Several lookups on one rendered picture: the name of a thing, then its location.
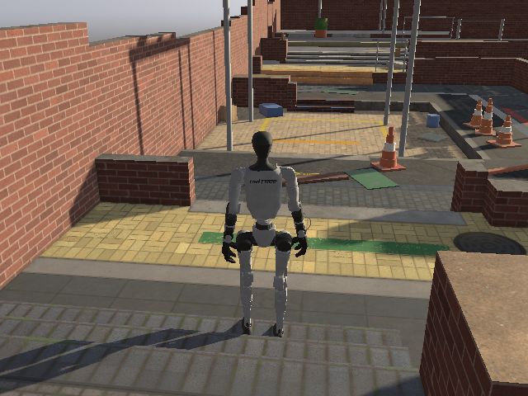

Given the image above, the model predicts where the robot right forearm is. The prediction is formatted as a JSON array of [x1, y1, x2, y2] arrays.
[[291, 200, 307, 238]]

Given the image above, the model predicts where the left robot hand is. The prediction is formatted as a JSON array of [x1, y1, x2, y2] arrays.
[[222, 242, 242, 263]]

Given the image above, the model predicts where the left robot upper arm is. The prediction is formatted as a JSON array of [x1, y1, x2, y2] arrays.
[[228, 167, 246, 215]]

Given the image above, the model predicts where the right robot hand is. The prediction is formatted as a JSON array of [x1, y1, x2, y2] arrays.
[[291, 234, 309, 257]]

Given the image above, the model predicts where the right robot upper arm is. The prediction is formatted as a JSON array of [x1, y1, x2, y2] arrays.
[[280, 166, 300, 212]]

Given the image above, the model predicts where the robot torso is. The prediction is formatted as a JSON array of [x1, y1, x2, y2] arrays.
[[243, 163, 283, 248]]

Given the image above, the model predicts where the robot left forearm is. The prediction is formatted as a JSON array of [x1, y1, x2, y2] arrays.
[[223, 203, 237, 243]]

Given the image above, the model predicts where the right robot shin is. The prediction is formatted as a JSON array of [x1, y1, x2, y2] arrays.
[[275, 276, 287, 333]]

